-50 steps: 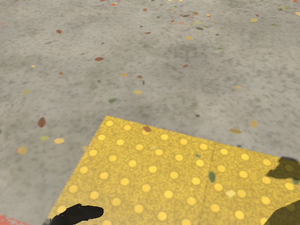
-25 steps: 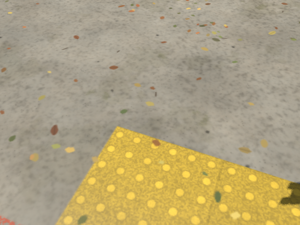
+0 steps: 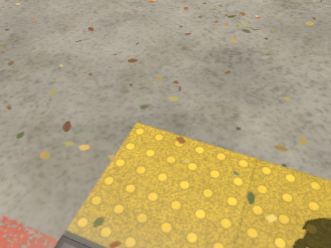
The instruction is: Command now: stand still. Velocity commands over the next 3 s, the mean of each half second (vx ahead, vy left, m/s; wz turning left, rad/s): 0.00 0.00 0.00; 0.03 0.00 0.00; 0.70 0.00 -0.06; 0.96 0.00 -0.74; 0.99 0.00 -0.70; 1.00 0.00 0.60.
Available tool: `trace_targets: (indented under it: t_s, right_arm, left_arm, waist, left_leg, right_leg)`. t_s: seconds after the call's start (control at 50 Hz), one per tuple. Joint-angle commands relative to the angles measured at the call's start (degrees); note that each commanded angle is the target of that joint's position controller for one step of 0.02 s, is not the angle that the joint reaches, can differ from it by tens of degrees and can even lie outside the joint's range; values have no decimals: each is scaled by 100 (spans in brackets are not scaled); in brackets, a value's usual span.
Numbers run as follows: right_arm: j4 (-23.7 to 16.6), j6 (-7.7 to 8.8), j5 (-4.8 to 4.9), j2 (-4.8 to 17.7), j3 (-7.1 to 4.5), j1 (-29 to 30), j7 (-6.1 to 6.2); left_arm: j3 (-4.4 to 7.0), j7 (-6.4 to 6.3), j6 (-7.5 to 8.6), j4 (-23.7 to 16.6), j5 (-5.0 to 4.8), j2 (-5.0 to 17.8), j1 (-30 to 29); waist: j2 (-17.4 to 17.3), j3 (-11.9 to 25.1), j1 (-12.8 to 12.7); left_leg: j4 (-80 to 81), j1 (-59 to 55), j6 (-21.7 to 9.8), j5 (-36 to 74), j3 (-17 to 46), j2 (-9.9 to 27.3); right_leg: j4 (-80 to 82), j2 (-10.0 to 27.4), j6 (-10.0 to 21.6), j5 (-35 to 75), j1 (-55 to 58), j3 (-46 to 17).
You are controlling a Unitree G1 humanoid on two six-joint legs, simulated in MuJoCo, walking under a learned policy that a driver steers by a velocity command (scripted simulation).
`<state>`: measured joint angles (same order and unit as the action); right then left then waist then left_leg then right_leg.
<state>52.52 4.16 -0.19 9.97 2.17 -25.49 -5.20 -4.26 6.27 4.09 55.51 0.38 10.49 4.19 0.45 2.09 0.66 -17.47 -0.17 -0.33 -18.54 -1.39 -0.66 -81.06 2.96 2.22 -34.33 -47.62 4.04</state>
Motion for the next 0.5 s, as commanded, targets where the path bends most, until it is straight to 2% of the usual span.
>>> trace_targets:
  t_s: [0.02, 0.24, 0.5]
  right_arm:
    - [-64, 52, 19, 520, -31, -436, 56]
    - [249, 92, 49, 532, 49, -587, 148]
    - [442, 127, 68, 582, 77, -588, 156]
  left_arm:
    - [53, 5, 114, -288, 6, 373, -392]
    - [57, -32, 140, -150, -4, 469, -458]
    - [67, -60, 129, 67, 5, 461, -417]
  waist:
    - [26, -368, -25]
    - [19, -248, 21]
    - [-43, -182, 40]
  left_leg:
    - [559, 1383, 31, 551, 174, 421]
    - [411, 1453, 131, 333, 4, 329]
    - [367, 1302, 175, 617, -52, 361]
  right_leg:
    - [1260, 228, 97, 631, 937, -728]
    - [1698, 245, 229, 303, 1115, -951]
    - [1678, 219, 255, 638, 1167, -894]
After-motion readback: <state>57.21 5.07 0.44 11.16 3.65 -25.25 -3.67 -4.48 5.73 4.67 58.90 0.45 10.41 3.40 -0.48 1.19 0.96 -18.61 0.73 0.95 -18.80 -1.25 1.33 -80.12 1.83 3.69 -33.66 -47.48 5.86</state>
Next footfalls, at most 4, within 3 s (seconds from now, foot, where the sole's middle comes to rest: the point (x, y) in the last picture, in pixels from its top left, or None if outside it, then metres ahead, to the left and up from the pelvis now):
1.64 left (151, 243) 0.51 0.08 -0.64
2.10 right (225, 160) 0.88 -0.24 -0.64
2.54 left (249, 98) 1.29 -0.43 -0.64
2.98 right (311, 73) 1.50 -0.83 -0.64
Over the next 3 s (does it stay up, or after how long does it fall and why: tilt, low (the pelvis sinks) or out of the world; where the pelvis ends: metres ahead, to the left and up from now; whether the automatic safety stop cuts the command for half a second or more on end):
stays up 1.41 -0.62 0.11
